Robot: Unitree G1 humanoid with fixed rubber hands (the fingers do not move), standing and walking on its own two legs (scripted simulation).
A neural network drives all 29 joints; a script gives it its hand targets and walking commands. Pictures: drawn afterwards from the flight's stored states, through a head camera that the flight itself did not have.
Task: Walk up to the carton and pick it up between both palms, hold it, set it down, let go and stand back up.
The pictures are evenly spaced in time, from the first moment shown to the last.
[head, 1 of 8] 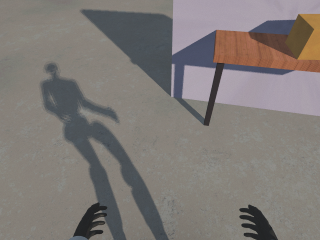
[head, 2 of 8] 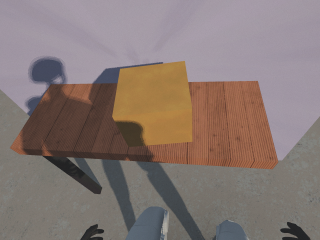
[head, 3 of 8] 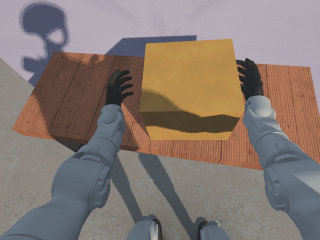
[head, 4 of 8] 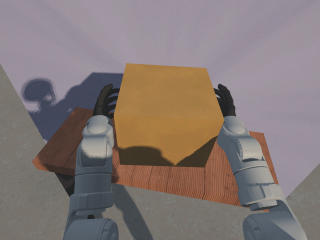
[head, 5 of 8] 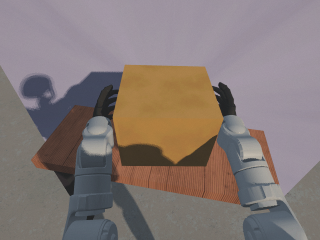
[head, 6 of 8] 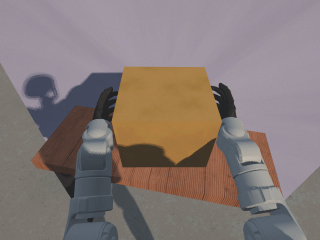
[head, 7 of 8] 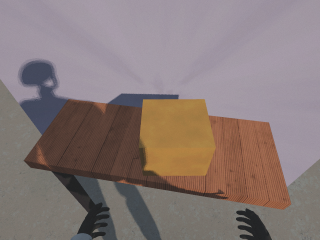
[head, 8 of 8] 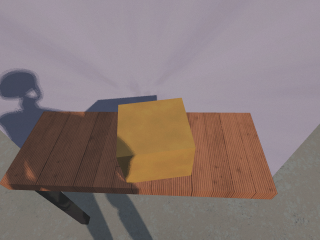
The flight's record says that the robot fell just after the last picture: no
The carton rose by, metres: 0.21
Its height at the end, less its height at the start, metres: +0.00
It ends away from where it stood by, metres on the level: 0.02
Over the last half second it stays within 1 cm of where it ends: yes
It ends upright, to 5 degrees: yes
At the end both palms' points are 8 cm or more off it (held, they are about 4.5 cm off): yes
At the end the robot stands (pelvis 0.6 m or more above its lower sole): yes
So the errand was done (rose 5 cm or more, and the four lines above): yes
